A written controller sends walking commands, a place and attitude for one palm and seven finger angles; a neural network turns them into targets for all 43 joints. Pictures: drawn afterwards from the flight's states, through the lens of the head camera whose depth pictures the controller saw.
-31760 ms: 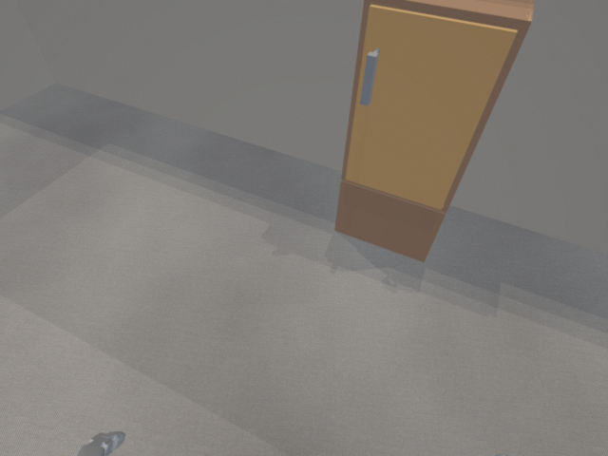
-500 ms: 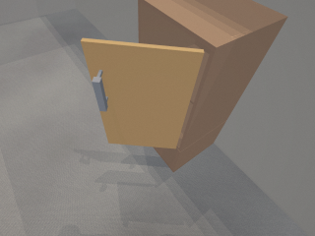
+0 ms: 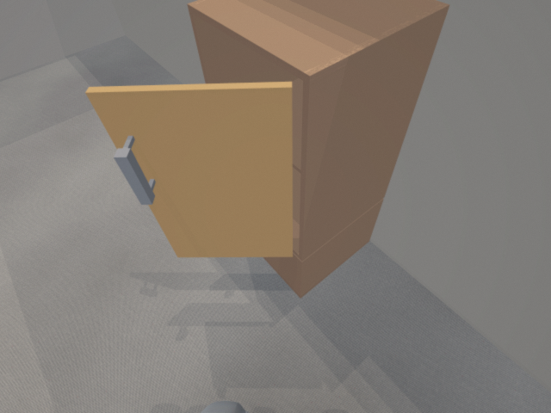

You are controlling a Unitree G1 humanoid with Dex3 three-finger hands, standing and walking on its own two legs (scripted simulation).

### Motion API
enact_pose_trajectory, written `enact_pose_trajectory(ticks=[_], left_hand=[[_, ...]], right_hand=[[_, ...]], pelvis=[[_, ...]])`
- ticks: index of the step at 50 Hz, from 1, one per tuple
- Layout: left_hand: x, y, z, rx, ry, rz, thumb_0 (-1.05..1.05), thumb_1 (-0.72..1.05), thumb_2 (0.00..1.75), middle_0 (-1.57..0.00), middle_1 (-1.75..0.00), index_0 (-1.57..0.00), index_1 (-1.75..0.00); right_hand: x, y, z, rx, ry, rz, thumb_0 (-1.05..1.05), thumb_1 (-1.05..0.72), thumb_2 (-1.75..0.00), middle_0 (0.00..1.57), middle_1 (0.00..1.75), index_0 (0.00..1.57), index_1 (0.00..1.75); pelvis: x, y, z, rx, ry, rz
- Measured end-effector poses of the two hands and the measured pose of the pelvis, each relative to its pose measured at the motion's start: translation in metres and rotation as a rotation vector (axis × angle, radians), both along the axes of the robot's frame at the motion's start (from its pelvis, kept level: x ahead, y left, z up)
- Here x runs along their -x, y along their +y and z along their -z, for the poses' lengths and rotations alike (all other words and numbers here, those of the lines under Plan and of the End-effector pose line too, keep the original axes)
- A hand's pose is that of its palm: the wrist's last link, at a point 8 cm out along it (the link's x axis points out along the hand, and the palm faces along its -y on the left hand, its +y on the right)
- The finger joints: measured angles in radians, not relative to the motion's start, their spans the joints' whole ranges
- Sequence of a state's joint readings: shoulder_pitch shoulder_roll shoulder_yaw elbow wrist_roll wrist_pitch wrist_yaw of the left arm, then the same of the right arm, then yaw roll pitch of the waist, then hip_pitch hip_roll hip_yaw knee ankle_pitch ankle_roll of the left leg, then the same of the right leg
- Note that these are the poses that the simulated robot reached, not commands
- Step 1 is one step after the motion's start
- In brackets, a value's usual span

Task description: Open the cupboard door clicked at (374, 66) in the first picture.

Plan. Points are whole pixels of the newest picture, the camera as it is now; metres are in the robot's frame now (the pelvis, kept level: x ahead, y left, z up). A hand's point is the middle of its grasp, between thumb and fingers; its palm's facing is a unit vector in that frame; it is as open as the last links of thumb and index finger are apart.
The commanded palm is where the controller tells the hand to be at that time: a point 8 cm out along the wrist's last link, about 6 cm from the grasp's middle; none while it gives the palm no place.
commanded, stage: come to a stop and stand still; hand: left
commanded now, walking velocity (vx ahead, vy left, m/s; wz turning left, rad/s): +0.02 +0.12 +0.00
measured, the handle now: (139, 170) +0.56 +0.32 -0.02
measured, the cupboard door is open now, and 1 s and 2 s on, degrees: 50 50 50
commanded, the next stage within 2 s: look again from close up in 0.80 s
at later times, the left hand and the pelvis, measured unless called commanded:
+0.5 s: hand out of the picture -0.04 +0.23 -0.18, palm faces +0.06 -0.98 -0.17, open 7.4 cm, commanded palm none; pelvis -0.02 +0.05 +0.00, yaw +0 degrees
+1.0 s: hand out of the picture +0.01 +0.23 -0.18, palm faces -0.01 -0.98 -0.21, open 7.3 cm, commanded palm none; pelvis +0.00 +0.06 -0.01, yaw +0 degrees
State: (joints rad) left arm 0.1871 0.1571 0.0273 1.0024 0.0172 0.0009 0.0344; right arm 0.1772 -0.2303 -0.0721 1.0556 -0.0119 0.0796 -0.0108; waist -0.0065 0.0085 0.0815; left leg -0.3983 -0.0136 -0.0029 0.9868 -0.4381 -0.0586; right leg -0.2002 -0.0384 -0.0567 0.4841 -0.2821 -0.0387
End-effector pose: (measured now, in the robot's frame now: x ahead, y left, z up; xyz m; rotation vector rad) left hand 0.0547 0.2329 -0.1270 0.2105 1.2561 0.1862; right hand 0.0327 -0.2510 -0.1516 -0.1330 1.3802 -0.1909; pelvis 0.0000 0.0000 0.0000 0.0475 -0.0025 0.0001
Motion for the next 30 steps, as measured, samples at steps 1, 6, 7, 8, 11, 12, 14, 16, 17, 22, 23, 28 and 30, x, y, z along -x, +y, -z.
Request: enact_pose_trajectory(ticks=[1,6,7,8,11,12,14,16,17,22,23,28,30], left_hand=[[0.004,0.0,0.0,0.001,0.001,-0.008,0.0,0.92,0.89,-0.2,-0.3,-0.21,-0.3],[0.034,0.008,0.003,0.011,0.028,-0.052,0.0,0.92,0.89,-0.2,-0.3,-0.21,-0.3],[0.041,0.011,0.004,0.014,0.038,-0.06,0.0,0.92,0.89,-0.2,-0.3,-0.21,-0.3],[0.048,0.014,0.006,0.017,0.049,-0.067,0.0,0.92,0.89,-0.2,-0.3,-0.21,-0.3],[0.069,0.026,0.015,0.032,0.089,-0.086,0.0,0.91,0.89,-0.2,-0.3,-0.21,-0.3],[0.075,0.031,0.02,0.039,0.102,-0.093,0.0,0.91,0.89,-0.2,-0.3,-0.21,-0.3],[0.085,0.04,0.028,0.053,0.124,-0.107,0.01,0.91,0.89,-0.2,-0.3,-0.21,-0.3],[0.091,0.045,0.031,0.061,0.139,-0.114,0.01,0.91,0.89,-0.2,-0.3,-0.2,-0.3],[0.094,0.046,0.031,0.066,0.144,-0.113,0.01,0.91,0.89,-0.2,-0.3,-0.2,-0.3],[0.098,0.047,0.03,0.088,0.162,-0.093,0.01,0.91,0.9,-0.2,-0.3,-0.2,-0.3],[0.098,0.046,0.029,0.092,0.166,-0.087,0.01,0.91,0.9,-0.2,-0.3,-0.2,-0.3],[0.092,0.042,0.028,0.109,0.176,-0.058,0.01,0.91,0.9,-0.2,-0.3,-0.2,-0.3],[0.086,0.041,0.029,0.115,0.173,-0.049,0.01,0.91,0.9,-0.2,-0.3,-0.2,-0.3]], right_hand=[[0.0,0.0,-0.001,-0.001,0.001,-0.009,0.0,-0.91,-0.9,0.2,0.3,0.19,0.3],[-0.009,0.009,-0.007,0.003,-0.02,-0.058,0.0,-0.91,-0.9,0.2,0.3,0.19,0.3],[-0.011,0.012,-0.008,0.005,-0.03,-0.068,0.0,-0.91,-0.9,0.2,0.3,0.19,0.3],[-0.014,0.016,-0.01,0.007,-0.042,-0.076,0.0,-0.91,-0.9,0.2,0.3,0.19,0.3],[-0.021,0.03,-0.013,0.018,-0.088,-0.094,0.0,-0.91,-0.9,0.2,0.3,0.2,0.3],[-0.022,0.034,-0.012,0.025,-0.106,-0.099,0.0,-0.91,-0.9,0.2,0.3,0.2,0.3],[-0.021,0.045,-0.011,0.037,-0.122,-0.108,0.0,-0.91,-0.9,0.2,0.3,0.2,0.3],[-0.016,0.055,-0.014,0.036,-0.114,-0.122,0.0,-0.91,-0.9,0.2,0.3,0.2,0.3],[-0.014,0.06,-0.014,0.033,-0.11,-0.126,0.0,-0.91,-0.9,0.2,0.3,0.2,0.3],[-0.005,0.074,-0.013,0.026,-0.101,-0.107,0.0,-0.92,-0.9,0.2,0.3,0.2,0.3],[-0.003,0.075,-0.014,0.025,-0.099,-0.101,0.0,-0.93,-0.9,0.2,0.3,0.2,0.3],[0.013,0.076,-0.015,0.027,-0.071,-0.071,0.0,-0.93,-0.9,0.2,0.3,0.2,0.3],[0.021,0.077,-0.015,0.029,-0.049,-0.06,0.0,-0.92,-0.9,0.2,0.3,0.2,0.3]], pelvis=[[0.002,0.0,-0.001,-0.001,0.0,-0.004],[0.011,0.004,-0.002,-0.003,-0.001,-0.018],[0.012,0.007,-0.002,-0.002,-0.001,-0.019],[0.014,0.009,-0.002,-0.001,-0.001,-0.02],[0.019,0.02,0.001,0.012,-0.004,-0.023],[0.02,0.025,0.005,0.026,-0.004,-0.025],[0.023,0.034,0.009,0.042,-0.007,-0.03],[0.024,0.038,0.008,0.037,-0.013,-0.023],[0.024,0.04,0.008,0.036,-0.014,-0.021],[0.024,0.049,0.005,0.043,-0.02,-0.01],[0.024,0.051,0.004,0.045,-0.019,-0.007],[0.02,0.055,0.002,0.048,-0.012,0.001],[0.018,0.056,0.001,0.049,-0.011,0.003]])
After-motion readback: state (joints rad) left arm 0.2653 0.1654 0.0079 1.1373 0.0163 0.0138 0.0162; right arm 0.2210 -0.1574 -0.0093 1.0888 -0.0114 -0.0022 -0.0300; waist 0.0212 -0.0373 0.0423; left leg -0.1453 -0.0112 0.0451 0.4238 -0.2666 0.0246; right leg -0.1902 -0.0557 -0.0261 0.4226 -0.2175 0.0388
